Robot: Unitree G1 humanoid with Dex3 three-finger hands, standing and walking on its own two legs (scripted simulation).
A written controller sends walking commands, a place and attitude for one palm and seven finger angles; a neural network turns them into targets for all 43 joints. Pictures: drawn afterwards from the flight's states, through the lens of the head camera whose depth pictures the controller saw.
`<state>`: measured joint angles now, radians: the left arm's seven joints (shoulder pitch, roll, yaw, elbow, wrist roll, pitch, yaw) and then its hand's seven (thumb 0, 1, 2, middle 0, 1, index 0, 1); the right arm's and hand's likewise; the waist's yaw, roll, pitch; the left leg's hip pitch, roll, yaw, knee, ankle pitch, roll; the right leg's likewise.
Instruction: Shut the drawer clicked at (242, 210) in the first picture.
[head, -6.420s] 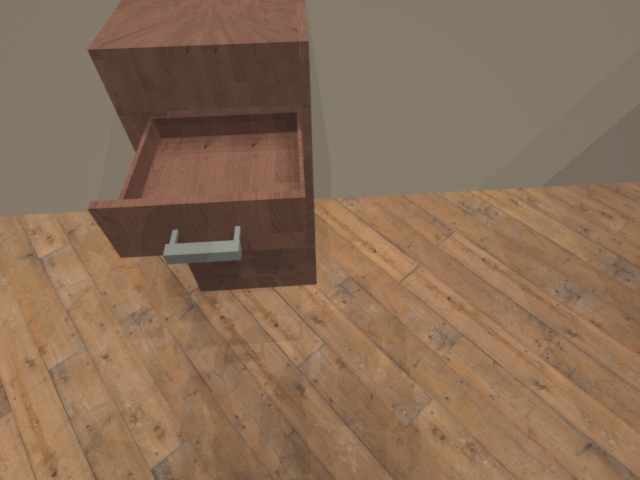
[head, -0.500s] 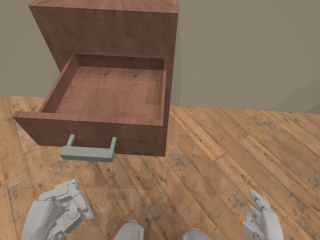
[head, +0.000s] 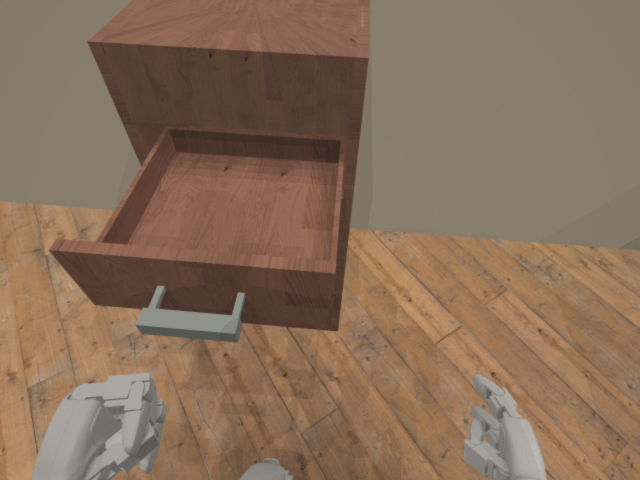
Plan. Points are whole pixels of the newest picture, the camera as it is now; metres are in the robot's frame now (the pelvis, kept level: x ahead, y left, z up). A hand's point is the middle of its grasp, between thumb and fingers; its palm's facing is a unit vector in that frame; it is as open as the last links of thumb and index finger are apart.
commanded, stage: raise the hand and make a fist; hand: left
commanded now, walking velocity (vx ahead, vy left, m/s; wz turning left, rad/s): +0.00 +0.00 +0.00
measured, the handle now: (195, 310) +0.34 +0.21 -0.02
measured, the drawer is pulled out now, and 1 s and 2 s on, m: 0.30 0.30 0.30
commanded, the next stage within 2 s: bring the fist close to the handle in 0.32 s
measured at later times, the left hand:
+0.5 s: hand (152, 432) +0.16 +0.18 +0.08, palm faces +0.00 -1.00 -0.07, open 3.3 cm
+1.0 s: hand (177, 400) +0.21 +0.18 +0.02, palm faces -0.02 -1.00 -0.05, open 3.3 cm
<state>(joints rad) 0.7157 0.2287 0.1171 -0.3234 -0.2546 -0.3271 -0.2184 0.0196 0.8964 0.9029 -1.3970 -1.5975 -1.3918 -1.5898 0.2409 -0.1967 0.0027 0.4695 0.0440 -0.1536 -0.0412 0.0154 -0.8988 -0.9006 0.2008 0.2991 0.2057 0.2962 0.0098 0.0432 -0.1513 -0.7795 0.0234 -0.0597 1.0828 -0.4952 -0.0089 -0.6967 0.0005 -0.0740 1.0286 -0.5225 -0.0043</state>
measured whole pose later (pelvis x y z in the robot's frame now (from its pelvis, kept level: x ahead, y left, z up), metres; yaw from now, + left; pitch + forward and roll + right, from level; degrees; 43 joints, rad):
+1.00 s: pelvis +0.00 +0.00 -0.02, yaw -1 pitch +17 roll -3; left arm 0.51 0.23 0.15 -0.12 -0.25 -0.39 -0.22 0.02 0.90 0.90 -1.40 -1.60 -1.40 -1.59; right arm 0.23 -0.21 -0.01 0.51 0.02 -0.14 -0.04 0.02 -0.90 -0.90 0.20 0.30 0.20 0.30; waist -0.02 0.02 -0.17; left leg -0.96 0.03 -0.06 1.21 -0.54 -0.01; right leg -0.89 0.01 -0.07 1.16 -0.56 -0.01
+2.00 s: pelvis -0.01 +0.00 -0.06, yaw -2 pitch +22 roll -3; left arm 0.32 0.24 0.14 0.00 -0.23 -0.42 -0.19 0.02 0.90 0.90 -1.40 -1.60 -1.40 -1.59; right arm 0.19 -0.23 0.00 0.49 0.01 -0.08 -0.03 0.01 -0.90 -0.90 0.20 0.30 0.20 0.30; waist -0.03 0.03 -0.19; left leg -1.15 0.03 -0.06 1.34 -0.57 -0.02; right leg -1.08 0.01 -0.07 1.30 -0.61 -0.01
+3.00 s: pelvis -0.02 +0.01 -0.05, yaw -2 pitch +22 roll -3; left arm -0.26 0.29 0.21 0.52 -0.18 -0.43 -0.18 0.01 0.83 0.91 -1.40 -1.60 -1.40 -1.60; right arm 0.22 -0.25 0.02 0.59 0.01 -0.04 -0.03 0.01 -0.90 -0.90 0.20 0.30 0.21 0.30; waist -0.06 0.02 -0.16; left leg -1.15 0.03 -0.04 1.29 -0.53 0.00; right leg -1.09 0.01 -0.05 1.25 -0.55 0.00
